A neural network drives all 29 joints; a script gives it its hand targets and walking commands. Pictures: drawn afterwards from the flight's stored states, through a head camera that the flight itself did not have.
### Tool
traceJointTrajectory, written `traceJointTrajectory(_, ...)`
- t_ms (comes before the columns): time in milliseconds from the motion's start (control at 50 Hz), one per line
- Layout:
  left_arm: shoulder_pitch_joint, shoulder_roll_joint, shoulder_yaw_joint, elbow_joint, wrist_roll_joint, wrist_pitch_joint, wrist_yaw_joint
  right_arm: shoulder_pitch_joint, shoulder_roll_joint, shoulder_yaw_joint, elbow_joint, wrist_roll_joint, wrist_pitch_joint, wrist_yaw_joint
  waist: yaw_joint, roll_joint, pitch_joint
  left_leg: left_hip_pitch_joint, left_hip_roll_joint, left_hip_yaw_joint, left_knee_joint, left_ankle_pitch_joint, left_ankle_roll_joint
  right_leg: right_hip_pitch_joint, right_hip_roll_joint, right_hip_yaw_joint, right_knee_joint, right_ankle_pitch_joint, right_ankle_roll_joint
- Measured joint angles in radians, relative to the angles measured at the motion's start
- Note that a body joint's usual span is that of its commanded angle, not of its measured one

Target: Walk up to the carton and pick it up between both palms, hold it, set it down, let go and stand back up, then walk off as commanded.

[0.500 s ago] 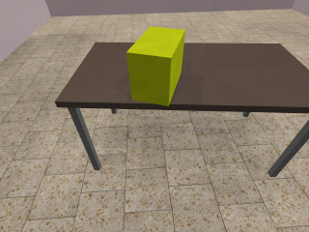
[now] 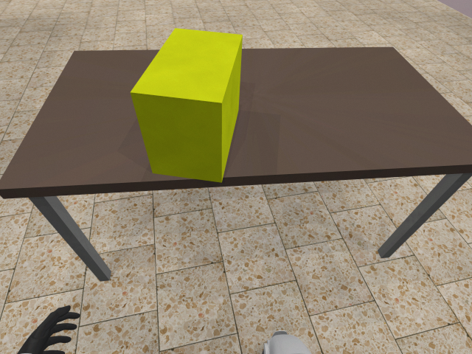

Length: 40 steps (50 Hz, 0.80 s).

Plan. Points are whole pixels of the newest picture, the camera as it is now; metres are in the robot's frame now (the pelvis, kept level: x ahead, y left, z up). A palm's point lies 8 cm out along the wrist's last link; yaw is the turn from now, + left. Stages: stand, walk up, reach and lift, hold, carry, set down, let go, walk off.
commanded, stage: walk up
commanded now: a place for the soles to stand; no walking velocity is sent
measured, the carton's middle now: (197, 103) +0.71 +0.06 +0.03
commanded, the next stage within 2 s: none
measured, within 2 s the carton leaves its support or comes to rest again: neither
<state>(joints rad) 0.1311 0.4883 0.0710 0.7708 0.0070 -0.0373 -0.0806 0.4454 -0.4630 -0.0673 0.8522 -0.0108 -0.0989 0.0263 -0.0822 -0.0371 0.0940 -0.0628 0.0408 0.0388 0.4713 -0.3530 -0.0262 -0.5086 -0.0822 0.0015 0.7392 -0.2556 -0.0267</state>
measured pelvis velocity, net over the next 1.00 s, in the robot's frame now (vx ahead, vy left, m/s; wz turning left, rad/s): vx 0.21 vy -0.03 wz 0.03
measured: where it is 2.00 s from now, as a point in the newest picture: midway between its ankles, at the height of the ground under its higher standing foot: outside the picture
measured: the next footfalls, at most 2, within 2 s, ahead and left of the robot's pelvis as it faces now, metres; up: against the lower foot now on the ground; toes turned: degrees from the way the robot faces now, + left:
right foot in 0.10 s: +0.20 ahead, -0.14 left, +0.00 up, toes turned -4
left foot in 0.60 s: +0.32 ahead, +0.10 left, +0.00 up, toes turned +7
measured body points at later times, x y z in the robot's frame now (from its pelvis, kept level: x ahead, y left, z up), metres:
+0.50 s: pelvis +0.16 -0.05 +0.00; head +0.18 -0.05 +0.45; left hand +0.17 +0.30 -0.09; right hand +0.29 -0.38 -0.10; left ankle +0.26 +0.11 -0.70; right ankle +0.16 -0.14 -0.73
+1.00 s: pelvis +0.21 -0.03 -0.02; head +0.24 -0.03 +0.42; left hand +0.31 +0.32 -0.11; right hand +0.33 -0.35 -0.12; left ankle +0.28 +0.09 -0.73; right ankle +0.28 -0.16 -0.74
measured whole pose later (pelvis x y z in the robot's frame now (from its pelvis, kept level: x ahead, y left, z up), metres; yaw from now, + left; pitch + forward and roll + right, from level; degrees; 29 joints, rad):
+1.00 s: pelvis +0.21 -0.03 -0.02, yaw +2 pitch -5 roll -2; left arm 0.21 0.45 0.04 0.83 0.01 -0.04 0.03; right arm 0.19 -0.44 -0.05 0.79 0.01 0.01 0.01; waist -0.02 0.05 0.16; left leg -0.37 0.07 0.05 0.76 -0.32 0.02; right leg -0.33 -0.01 -0.04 0.70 -0.27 0.01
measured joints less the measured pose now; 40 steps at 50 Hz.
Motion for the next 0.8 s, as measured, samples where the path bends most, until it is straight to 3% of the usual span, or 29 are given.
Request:
traceJointTrajectory(100, -0.01, -0.017, 0.017, 0.006, 0.002, 0.0, -0.006, -0.005, -0.033, -0.002, -0.013, 0.005, 0.017, -0.001, -0.005, 0.034, -0.008, 0.002, 0.031, -0.006, 0.124, -0.136, -0.022, 0.077, 0.033, -0.064, -0.136, 0.123, -0.01)
traceJointTrajectory(120, -0.016, -0.031, 0.022, 0.01, 0.007, -0.003, -0.002, -0.016, -0.038, -0.004, -0.01, 0.005, 0.022, -0.004, 0.0, 0.064, 0.005, -0.016, 0.056, -0.023, 0.199, -0.145, 0.004, 0.082, 0.054, -0.082, -0.103, 0.109, -0.012)
traceJointTrajectory(160, -0.014, -0.039, 0.018, 0.0, 0.009, -0.013, 0.01, -0.033, -0.018, 0.005, -0.013, 0.009, 0.032, -0.009, 0.014, 0.067, 0.023, -0.097, 0.03, -0.08, 0.428, -0.135, 0.047, 0.093, 0.052, -0.102, -0.033, 0.033, -0.016)
traceJointTrajectory(220, 0.025, -0.042, 0.012, -0.004, 0.0, -0.018, 0.024, -0.05, 0.012, 0.028, -0.017, 0.005, 0.037, -0.013, 0.059, 0.032, 0.024, -0.22, -0.024, -0.072, 0.673, -0.116, 0.064, 0.156, 0.027, -0.101, -0.031, -0.003, -0.027)
traceJointTrajectory(260, 0.069, -0.05, 0.006, 0.007, -0.006, -0.019, 0.033, -0.069, 0.007, 0.027, -0.023, 0.005, 0.036, -0.01, 0.085, 0.04, 0.011, -0.293, -0.026, -0.073, 0.714, -0.065, 0.071, 0.204, 0.034, -0.106, -0.073, -0.02, -0.026)
traceJointTrajectory(380, 0.19, -0.049, -0.004, 0.027, -0.009, -0.038, 0.04, -0.128, -0.036, 0.001, -0.052, 0.009, 0.051, 0.007, 0.132, 0.086, 0.0, -0.424, 0.003, -0.104, 0.602, 0.096, 0.054, 0.307, 0.075, -0.123, -0.18, -0.022, -0.026)
traceJointTrajectory(480, 0.243, -0.024, -0.002, 0.025, 0.004, -0.047, 0.043, -0.156, -0.023, -0.005, -0.061, 0.002, 0.063, 0.029, 0.14, 0.081, -0.002, -0.444, 0.03, -0.078, 0.397, 0.139, 0.032, 0.345, 0.087, -0.145, -0.22, -0.04, -0.019)
traceJointTrajectory(580, 0.238, 0.002, -0.007, 0.0, 0.011, -0.032, 0.048, -0.199, 0.011, 0.008, -0.062, -0.01, 0.063, 0.031, 0.149, 0.04, 0.016, -0.355, 0.023, -0.027, 0.166, 0.127, 0.04, 0.331, 0.078, -0.157, -0.149, -0.116, 0.0)
traceJointTrajectory(640, 0.212, 0.004, -0.023, 0.006, 0.0, -0.018, 0.062, -0.236, 0.046, 0.013, -0.063, -0.025, 0.048, 0.012, 0.149, -0.041, 0.045, -0.316, -0.036, 0.014, 0.142, 0.168, 0.045, 0.302, 0.011, -0.115, -0.031, -0.153, 0.009)
traceJointTrajectory(720, 0.177, -0.059, -0.067, 0.01, -0.003, -0.001, 0.079, -0.25, 0.039, 0.017, -0.091, -0.006, 0.044, -0.006, 0.116, 0.001, 0.043, -0.292, -0.016, 0.012, 0.172, 0.116, 0.061, 0.215, 0.057, -0.049, 0.204, -0.299, 0.017)
traceJointTrajectory(760, 0.156, -0.07, -0.077, 0.012, -0.001, 0.0, 0.079, -0.243, 0.037, 0.015, -0.095, 0.0, 0.05, -0.015, 0.097, 0.026, 0.034, -0.27, -0.003, 0.008, 0.156, 0.113, 0.06, 0.185, 0.067, -0.033, 0.232, -0.348, 0.019)
traceJointTrajectory(800, 0.133, -0.062, -0.072, 0.006, -0.005, -0.002, 0.078, -0.23, 0.04, 0.016, -0.098, 0.007, 0.049, -0.023, 0.085, 0.029, 0.031, -0.254, -0.002, 0.014, 0.136, 0.117, 0.061, 0.156, 0.06, -0.008, 0.22, -0.312, 0.015)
